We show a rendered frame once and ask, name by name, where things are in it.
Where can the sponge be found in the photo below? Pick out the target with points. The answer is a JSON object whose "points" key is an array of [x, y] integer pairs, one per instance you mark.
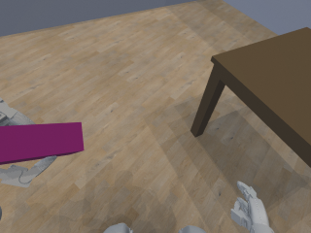
{"points": [[19, 143]]}

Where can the robot right forearm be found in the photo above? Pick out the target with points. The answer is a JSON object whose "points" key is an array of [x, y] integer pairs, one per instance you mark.
{"points": [[260, 228]]}

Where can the robot left hand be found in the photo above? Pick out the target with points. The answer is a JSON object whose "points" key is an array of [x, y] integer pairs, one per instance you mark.
{"points": [[18, 175]]}

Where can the table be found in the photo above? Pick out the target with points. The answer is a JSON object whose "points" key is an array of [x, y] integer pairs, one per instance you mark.
{"points": [[273, 78]]}

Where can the robot right hand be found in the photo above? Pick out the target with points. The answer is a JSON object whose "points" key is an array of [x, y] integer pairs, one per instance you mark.
{"points": [[248, 213]]}

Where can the left robot thigh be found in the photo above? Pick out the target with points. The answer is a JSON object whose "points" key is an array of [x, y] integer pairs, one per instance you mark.
{"points": [[118, 228]]}

